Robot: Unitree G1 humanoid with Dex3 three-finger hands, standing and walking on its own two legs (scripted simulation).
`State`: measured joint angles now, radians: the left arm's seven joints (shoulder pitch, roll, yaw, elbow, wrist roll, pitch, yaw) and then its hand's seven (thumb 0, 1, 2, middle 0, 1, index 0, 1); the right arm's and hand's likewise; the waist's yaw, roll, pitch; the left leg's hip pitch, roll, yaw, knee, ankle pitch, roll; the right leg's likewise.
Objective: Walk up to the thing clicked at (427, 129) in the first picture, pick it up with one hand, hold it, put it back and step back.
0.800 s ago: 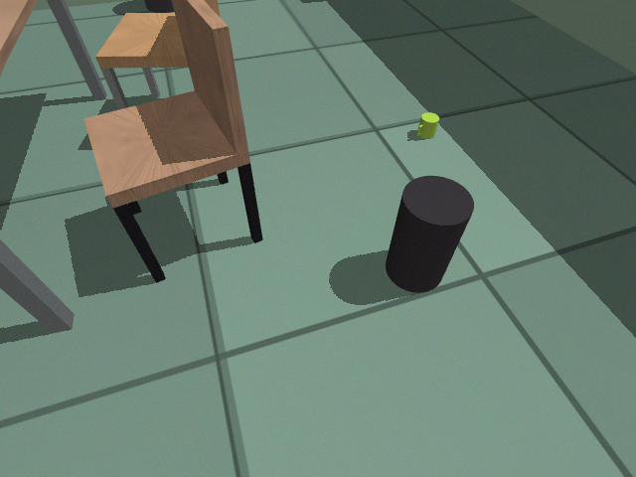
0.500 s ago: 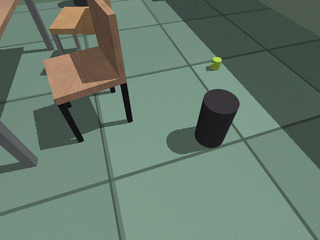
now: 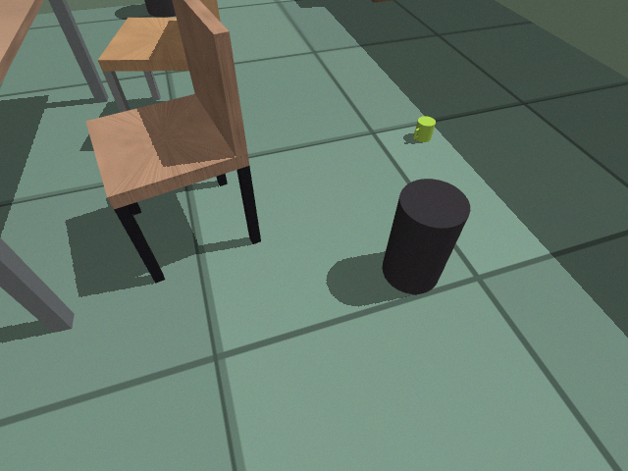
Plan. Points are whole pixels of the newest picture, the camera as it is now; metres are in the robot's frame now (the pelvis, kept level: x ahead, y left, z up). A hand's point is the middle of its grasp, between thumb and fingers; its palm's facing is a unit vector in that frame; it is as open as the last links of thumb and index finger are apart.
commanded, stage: stand
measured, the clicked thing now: (422, 130) +1.81 -0.61 -0.73
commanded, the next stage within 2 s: walk up in 0.32 s
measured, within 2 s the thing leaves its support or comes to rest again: neither
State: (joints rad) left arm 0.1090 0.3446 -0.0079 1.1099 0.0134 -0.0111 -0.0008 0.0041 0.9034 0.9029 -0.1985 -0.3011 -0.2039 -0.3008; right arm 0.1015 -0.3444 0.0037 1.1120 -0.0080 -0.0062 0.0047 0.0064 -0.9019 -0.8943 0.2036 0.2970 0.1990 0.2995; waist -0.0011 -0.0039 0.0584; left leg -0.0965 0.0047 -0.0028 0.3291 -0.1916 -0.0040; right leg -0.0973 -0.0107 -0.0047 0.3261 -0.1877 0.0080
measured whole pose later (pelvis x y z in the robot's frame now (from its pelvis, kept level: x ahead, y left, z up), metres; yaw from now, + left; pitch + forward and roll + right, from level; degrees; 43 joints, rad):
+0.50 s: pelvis -0.02 +0.02 -0.02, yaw -10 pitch +0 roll +0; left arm 0.23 0.38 0.03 0.96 0.05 0.02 -0.01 0.00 0.90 0.90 -0.20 -0.30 -0.21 -0.30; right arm 0.04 -0.41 -0.08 0.95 -0.01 0.01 0.03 0.01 -0.90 -0.89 0.21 0.30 0.20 0.30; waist 0.01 0.00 0.12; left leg -0.24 -0.02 0.05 0.54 -0.30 0.04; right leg -0.31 0.04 0.16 0.55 -0.24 0.02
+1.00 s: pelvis -0.01 +0.00 -0.03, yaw -31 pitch -2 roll +0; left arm 0.26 0.38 0.03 0.72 0.03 -0.02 0.03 0.00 0.90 0.90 -0.20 -0.30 -0.21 -0.30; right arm 0.19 -0.39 -0.07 0.74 -0.01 0.09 0.04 0.01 -0.90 -0.89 0.20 0.30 0.20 0.30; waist -0.02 0.05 0.17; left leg -0.49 0.05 -0.01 1.15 -0.52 -0.01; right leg -0.34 0.04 0.07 0.65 -0.28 -0.02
